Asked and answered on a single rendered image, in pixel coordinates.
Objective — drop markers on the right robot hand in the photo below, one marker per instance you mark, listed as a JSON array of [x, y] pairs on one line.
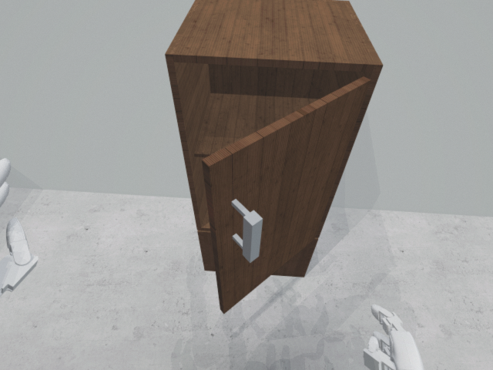
[[398, 352]]

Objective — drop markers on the left robot hand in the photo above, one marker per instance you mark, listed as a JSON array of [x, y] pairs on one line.
[[16, 266]]

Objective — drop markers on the cupboard door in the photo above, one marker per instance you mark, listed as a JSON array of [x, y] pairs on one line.
[[285, 172]]

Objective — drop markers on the handle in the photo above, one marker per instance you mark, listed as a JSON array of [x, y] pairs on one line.
[[252, 228]]

